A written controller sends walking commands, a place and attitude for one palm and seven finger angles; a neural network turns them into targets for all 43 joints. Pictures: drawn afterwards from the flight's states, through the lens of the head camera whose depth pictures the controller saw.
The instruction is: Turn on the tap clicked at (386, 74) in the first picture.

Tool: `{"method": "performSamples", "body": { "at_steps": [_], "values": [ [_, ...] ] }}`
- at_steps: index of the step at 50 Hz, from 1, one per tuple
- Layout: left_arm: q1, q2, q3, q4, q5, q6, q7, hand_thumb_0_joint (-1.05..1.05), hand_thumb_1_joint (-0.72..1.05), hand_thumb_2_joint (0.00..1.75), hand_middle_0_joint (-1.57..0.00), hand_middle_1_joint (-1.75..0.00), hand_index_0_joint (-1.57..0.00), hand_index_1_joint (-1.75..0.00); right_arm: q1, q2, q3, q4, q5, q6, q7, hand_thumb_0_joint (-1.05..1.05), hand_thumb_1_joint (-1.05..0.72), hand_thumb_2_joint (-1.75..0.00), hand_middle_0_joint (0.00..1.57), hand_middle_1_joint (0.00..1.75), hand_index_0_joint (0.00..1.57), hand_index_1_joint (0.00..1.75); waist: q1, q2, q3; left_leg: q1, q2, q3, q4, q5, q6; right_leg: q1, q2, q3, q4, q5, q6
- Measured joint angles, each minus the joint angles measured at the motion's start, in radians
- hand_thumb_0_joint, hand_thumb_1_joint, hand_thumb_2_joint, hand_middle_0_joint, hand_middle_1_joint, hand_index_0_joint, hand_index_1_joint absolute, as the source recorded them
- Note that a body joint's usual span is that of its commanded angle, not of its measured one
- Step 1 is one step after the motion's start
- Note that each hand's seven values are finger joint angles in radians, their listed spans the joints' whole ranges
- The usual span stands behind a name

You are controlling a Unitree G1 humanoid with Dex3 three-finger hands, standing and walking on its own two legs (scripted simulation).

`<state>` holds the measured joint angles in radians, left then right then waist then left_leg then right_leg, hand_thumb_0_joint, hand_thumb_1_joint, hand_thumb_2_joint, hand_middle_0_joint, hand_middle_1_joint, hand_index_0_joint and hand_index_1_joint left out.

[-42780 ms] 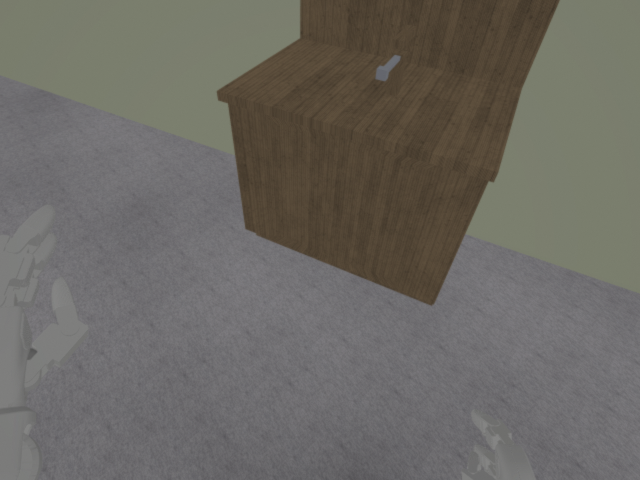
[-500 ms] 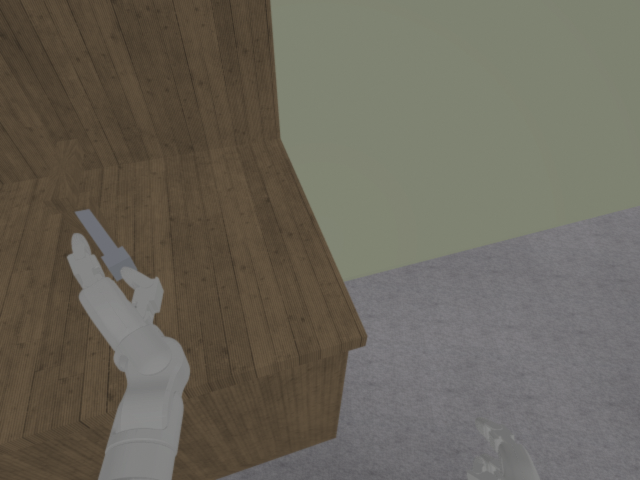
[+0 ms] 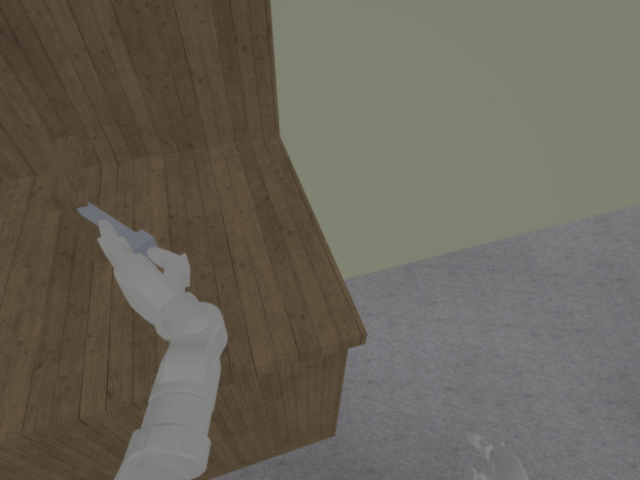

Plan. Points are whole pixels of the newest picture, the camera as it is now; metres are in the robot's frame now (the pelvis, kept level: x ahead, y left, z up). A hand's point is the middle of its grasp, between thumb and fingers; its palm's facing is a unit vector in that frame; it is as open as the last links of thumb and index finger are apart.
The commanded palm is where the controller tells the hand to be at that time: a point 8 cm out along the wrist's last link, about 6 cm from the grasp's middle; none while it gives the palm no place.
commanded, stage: push the lever round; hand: left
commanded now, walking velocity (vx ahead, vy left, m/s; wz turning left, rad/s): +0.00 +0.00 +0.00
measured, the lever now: (142, 246) +0.38 +0.27 +0.08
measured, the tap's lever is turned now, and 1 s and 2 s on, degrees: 38 63 55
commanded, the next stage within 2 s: lift the hand up off the lever in 0.58 s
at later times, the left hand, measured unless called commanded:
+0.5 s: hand (207, 232) +0.42 +0.19 +0.08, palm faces +0.82 -0.56 -0.11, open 8.2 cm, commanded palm +0.36 +0.22 +0.08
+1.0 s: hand (205, 229) +0.42 +0.19 +0.08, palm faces +0.82 -0.57 -0.09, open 8.3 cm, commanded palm +0.36 +0.21 +0.09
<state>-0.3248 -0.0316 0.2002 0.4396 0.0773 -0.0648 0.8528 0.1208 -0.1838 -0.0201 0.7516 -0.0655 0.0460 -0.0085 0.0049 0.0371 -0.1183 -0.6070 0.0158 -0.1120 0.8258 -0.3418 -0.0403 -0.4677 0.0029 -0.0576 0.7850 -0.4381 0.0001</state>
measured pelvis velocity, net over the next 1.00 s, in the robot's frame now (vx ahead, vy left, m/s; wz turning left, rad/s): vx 0.03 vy -0.01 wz -0.02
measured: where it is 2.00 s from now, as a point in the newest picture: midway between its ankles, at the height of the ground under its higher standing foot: outside the picture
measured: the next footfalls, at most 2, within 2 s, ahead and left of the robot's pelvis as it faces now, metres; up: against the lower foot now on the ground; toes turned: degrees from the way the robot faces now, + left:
none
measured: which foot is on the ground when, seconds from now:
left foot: down 0.00-1.00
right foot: down 0.00-1.00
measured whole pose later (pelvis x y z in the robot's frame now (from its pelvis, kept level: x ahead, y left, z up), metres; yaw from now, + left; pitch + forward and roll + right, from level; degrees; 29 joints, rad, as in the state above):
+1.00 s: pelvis +0.03 -0.01 +0.01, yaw -1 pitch +9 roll -1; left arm -0.46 -0.03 0.33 0.58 0.10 -0.03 0.88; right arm 0.20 -0.20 -0.05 0.75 -0.08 0.07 0.04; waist -0.03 0.04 -0.15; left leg -0.58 0.03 -0.09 0.78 -0.36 -0.05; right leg -0.45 0.01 -0.04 0.74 -0.45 -0.01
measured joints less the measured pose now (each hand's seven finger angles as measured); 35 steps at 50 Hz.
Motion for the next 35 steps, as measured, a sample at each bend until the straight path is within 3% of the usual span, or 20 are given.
{"method": "performSamples", "body": {
  "at_steps": [16,35],
  "values": [
    [-0.167,0.002,0.094,0.182,0.033,0.014,0.059,-0.05,0.84,0.91,-0.15,-0.15,-0.15,-0.14,0.035,-0.01,-0.012,0.017,-0.018,0.012,0.024,0.01,-0.9,-0.89,0.2,0.3,0.2,0.3,-0.031,0.006,-0.025,-0.034,0.009,0.002,0.0,-0.005,-0.007,-0.039,0.009,0.002,0.006,-0.006,-0.008],
    [-0.205,0.029,0.156,0.234,0.047,-0.001,0.047,-0.06,0.8,0.88,-0.15,-0.15,-0.13,-0.14,0.096,-0.026,-0.034,0.014,-0.023,0.025,0.046,0.01,-0.9,-0.9,0.2,0.3,0.2,0.3,-0.051,0.004,-0.04,-0.027,0.015,0.016,-0.018,-0.021,-0.01,-0.041,0.011,0.015,-0.006,-0.02,-0.012]
  ]
}}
